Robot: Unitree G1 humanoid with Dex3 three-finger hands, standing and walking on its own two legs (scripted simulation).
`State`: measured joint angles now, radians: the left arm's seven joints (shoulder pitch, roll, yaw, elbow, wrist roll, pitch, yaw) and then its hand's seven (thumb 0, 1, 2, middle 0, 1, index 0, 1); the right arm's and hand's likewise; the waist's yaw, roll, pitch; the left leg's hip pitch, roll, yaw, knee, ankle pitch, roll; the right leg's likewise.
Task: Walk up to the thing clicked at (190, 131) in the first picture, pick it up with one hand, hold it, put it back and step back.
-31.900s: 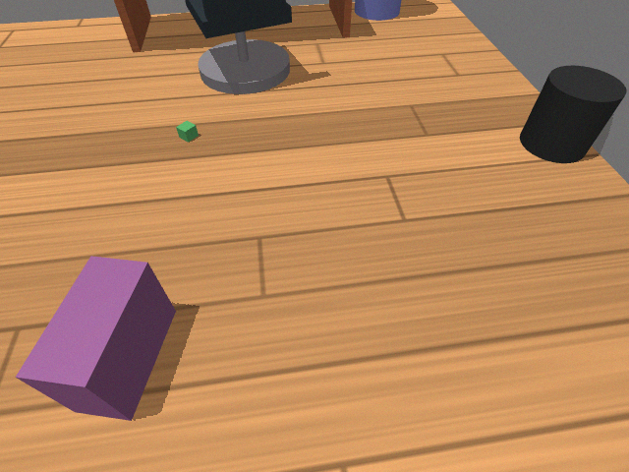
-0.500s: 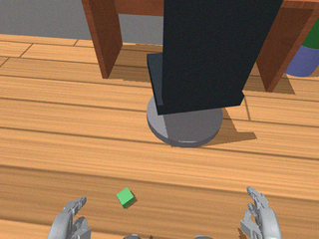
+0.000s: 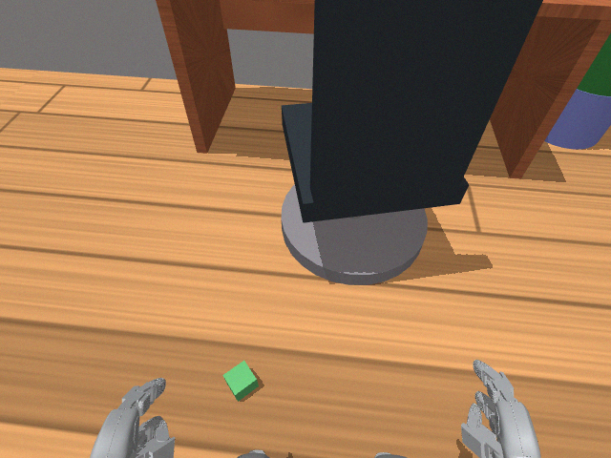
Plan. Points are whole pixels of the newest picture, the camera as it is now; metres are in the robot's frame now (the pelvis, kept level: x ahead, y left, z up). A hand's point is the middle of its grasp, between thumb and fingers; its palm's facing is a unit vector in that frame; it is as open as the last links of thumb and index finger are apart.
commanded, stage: home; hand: left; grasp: from above
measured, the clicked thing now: (241, 380) +0.43 +0.20 -0.68
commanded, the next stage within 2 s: stand in 0.10 s
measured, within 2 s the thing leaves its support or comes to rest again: neither
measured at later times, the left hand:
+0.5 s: hand out of the picture +0.10 +0.23 -0.11, palm faces +0.02 -0.94 -0.34, open 7.4 cm
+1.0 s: hand out of the picture +0.04 +0.24 -0.10, palm faces +0.03 -0.94 -0.33, open 7.3 cm
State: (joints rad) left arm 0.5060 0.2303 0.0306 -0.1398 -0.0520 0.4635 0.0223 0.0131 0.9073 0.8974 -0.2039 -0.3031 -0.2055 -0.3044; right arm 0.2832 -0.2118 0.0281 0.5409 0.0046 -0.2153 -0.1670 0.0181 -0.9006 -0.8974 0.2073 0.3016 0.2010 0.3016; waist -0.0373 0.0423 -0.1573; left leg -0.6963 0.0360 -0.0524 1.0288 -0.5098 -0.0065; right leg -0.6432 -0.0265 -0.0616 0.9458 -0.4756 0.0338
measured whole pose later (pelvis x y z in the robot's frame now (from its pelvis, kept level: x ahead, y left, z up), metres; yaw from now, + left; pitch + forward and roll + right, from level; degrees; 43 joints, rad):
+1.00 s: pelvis -0.01 +0.00 +0.07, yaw +0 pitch -4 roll +0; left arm 0.17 0.29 0.04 1.10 0.04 0.00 0.03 0.01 0.91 0.90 -0.21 -0.30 -0.21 -0.30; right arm 0.15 -0.27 -0.04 1.09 -0.03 0.00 -0.01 0.01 -0.90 -0.90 0.21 0.30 0.20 0.30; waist 0.02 0.00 0.07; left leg -0.12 -0.01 -0.01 0.40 -0.21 0.01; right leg -0.11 -0.07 -0.04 0.39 -0.21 0.05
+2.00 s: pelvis +0.00 -0.02 +0.07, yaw -1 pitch -3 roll +0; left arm 0.11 0.32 0.03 1.15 0.02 -0.01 0.01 0.01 0.91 0.90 -0.21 -0.30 -0.21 -0.31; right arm 0.11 -0.32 -0.02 1.15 -0.02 0.00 0.00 0.01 -0.90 -0.90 0.21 0.30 0.20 0.30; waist 0.00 0.01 0.06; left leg -0.09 0.03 0.00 0.32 -0.18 -0.03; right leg -0.10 -0.03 -0.04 0.33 -0.19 0.02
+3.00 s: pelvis -0.03 +0.01 +0.05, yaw -2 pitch -1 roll -1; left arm 0.05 0.39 0.06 0.96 0.02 0.04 0.02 0.01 0.90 0.90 -0.21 -0.30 -0.21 -0.30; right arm 0.11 -0.40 -0.06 0.98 -0.01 0.04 0.02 0.01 -0.90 -0.90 0.21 0.30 0.20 0.30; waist -0.02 -0.02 0.16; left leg -0.27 -0.02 -0.01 0.67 -0.32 0.04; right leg -0.32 -0.05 0.00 0.60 -0.26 0.03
